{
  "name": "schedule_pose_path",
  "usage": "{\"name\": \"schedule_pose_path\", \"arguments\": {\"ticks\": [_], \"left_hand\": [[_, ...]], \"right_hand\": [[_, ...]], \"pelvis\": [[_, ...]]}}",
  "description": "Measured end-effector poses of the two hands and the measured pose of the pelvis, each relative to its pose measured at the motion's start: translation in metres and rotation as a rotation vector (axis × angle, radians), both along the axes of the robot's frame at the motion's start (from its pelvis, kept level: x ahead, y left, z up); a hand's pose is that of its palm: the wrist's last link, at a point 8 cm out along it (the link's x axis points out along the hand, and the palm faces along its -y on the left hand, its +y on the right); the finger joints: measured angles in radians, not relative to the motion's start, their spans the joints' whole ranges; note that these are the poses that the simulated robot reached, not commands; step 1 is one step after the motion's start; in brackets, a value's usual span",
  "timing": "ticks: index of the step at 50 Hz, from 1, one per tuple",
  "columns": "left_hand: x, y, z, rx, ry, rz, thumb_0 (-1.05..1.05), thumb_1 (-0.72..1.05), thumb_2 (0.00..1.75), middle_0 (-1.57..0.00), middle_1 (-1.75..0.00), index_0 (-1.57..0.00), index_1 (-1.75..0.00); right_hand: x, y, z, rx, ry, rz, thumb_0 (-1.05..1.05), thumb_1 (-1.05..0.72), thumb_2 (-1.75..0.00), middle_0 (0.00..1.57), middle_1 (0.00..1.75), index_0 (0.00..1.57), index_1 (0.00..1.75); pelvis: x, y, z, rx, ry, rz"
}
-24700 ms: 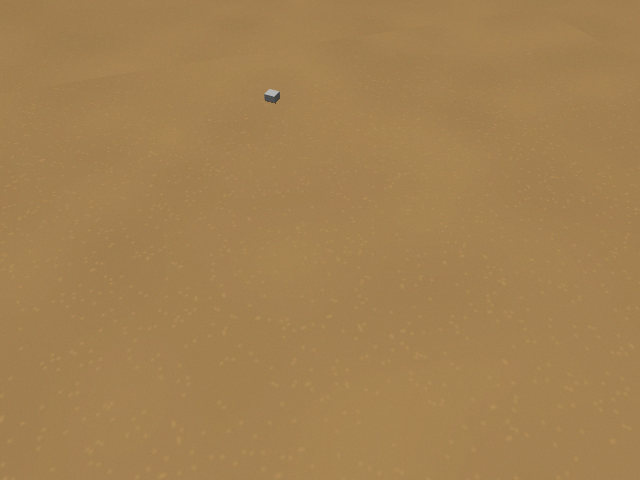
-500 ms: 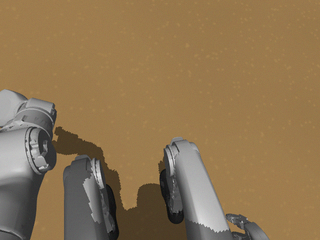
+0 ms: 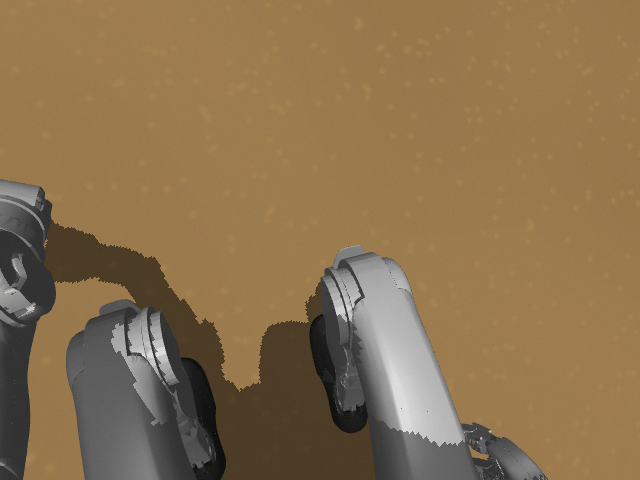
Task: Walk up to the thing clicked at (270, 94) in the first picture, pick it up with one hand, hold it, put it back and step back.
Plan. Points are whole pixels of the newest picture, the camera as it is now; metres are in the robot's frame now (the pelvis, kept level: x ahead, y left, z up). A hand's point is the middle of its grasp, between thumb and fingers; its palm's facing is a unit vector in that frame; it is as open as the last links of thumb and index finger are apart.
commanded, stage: crouch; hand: left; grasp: from above
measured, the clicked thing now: (2, 226) +0.44 +0.31 -0.19
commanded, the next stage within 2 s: lower in 0.10 s
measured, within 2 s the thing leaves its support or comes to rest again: neither
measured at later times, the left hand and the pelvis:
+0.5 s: hand (12, 222) +0.45 +0.30 -0.20, palm faces -0.11 -0.44 -0.89, open 9.1 cm; pelvis -0.01 +0.01 -0.02, yaw -3 degrees
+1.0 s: hand (38, 222) +0.46 +0.29 -0.25, palm faces -0.11 -0.44 -0.89, open 9.1 cm; pelvis -0.01 +0.01 -0.03, yaw -5 degrees
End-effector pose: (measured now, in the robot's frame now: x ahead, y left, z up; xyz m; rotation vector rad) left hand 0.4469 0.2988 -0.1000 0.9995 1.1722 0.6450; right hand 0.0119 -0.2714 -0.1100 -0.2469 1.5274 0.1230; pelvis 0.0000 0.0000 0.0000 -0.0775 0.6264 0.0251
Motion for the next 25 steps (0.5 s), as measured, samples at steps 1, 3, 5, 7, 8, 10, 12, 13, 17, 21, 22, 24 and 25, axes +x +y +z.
{"name": "schedule_pose_path", "arguments": {"ticks": [1, 3, 5, 7, 8, 10, 12, 13, 17, 21, 22, 24, 25], "left_hand": [[0.002, 0.000, -0.002, 0.001, -0.003, -0.003, -0.03, 0.09, 0.39, -0.82, -0.35, -0.84, -0.40], [0.005, 0.001, -0.005, 0.002, -0.008, -0.009, -0.03, 0.09, 0.39, -0.81, -0.35, -0.84, -0.40], [0.006, 0.002, -0.008, 0.004, -0.008, -0.015, -0.03, 0.09, 0.39, -0.81, -0.35, -0.84, -0.40], [0.006, 0.003, -0.010, 0.005, -0.002, -0.020, -0.03, 0.09, 0.39, -0.81, -0.35, -0.84, -0.41], [0.006, 0.004, -0.012, 0.005, 0.000, -0.021, -0.03, 0.09, 0.39, -0.81, -0.35, -0.84, -0.41], [0.005, 0.004, -0.014, 0.000, -0.002, -0.017, -0.03, 0.09, 0.39, -0.81, -0.35, -0.84, -0.41], [0.003, 0.006, -0.017, -0.002, 0.003, -0.018, -0.03, 0.09, 0.39, -0.81, -0.35, -0.84, -0.41], [0.003, 0.006, -0.018, -0.002, 0.005, -0.020, -0.03, 0.09, 0.39, -0.81, -0.35, -0.84, -0.41], [0.000, 0.008, -0.024, -0.001, 0.017, -0.025, -0.03, 0.09, 0.39, -0.81, -0.35, -0.84, -0.41], [-0.001, 0.008, -0.032, 0.000, 0.022, -0.028, -0.03, 0.09, 0.39, -0.82, -0.35, -0.84, -0.41], [-0.001, 0.007, -0.034, 0.000, 0.021, -0.029, -0.03, 0.09, 0.39, -0.82, -0.35, -0.84, -0.41], [0.001, 0.007, -0.039, -0.001, 0.018, -0.032, -0.03, 0.09, 0.39, -0.82, -0.35, -0.84, -0.41], [0.001, 0.006, -0.041, 0.001, 0.019, -0.036, -0.03, 0.09, 0.39, -0.82, -0.35, -0.84, -0.41]], "right_hand": [[-0.002, 0.001, -0.001, 0.002, 0.005, -0.001, 0.00, -0.91, -0.91, 0.19, 0.30, 0.20, 0.29], [-0.005, 0.003, -0.001, 0.007, 0.013, -0.004, 0.00, -0.92, -0.91, 0.19, 0.30, 0.20, 0.29], [-0.008, 0.005, -0.001, 0.012, 0.019, -0.005, 0.00, -0.92, -0.91, 0.19, 0.30, 0.20, 0.29], [-0.011, 0.007, -0.001, 0.019, 0.026, -0.003, 0.00, -0.92, -0.91, 0.19, 0.30, 0.20, 0.29], [-0.012, 0.008, -0.001, 0.021, 0.028, -0.001, 0.00, -0.92, -0.91, 0.19, 0.30, 0.20, 0.29], [-0.015, 0.010, -0.001, 0.025, 0.031, -0.001, 0.00, -0.92, -0.91, 0.19, 0.30, 0.20, 0.29], [-0.017, 0.012, 0.000, 0.029, 0.035, 0.003, 0.00, -0.92, -0.91, 0.19, 0.30, 0.20, 0.29], [-0.019, 0.012, 0.000, 0.030, 0.037, 0.005, 0.00, -0.92, -0.91, 0.19, 0.30, 0.20, 0.29], [-0.024, 0.014, 0.001, 0.028, 0.043, 0.018, 0.00, -0.92, -0.91, 0.19, 0.30, 0.20, 0.29], [-0.029, 0.014, 0.004, 0.025, 0.051, 0.038, 0.00, -0.92, -0.91, 0.19, 0.30, 0.20, 0.29], [-0.030, 0.014, 0.004, 0.024, 0.054, 0.042, 0.00, -0.92, -0.90, 0.19, 0.30, 0.20, 0.29], [-0.033, 0.014, 0.006, 0.022, 0.060, 0.047, 0.00, -0.92, -0.90, 0.19, 0.30, 0.20, 0.29], [-0.034, 0.014, 0.007, 0.022, 0.065, 0.052, 0.00, -0.92, -0.90, 0.19, 0.30, 0.20, 0.29]], "pelvis": [[0.000, 0.000, -0.001, -0.003, -0.002, -0.001], [0.000, 0.001, -0.004, -0.007, -0.006, -0.002], [0.000, 0.002, -0.006, -0.011, -0.010, -0.003], [0.000, 0.002, -0.007, -0.015, -0.016, -0.003], [0.000, 0.003, -0.008, -0.016, -0.018, -0.004], [0.000, 0.003, -0.009, -0.020, -0.023, -0.004], [-0.001, 0.003, -0.011, -0.024, -0.028, -0.005], [-0.001, 0.003, -0.011, -0.025, -0.030, -0.005], [-0.003, 0.004, -0.015, -0.032, -0.041, -0.008], [-0.006, 0.005, -0.018, -0.042, -0.055, -0.010], [-0.006, 0.005, -0.019, -0.045, -0.057, -0.011], [-0.007, 0.006, -0.021, -0.051, -0.062, -0.013], [-0.007, 0.006, -0.021, -0.053, -0.065, -0.013]]}}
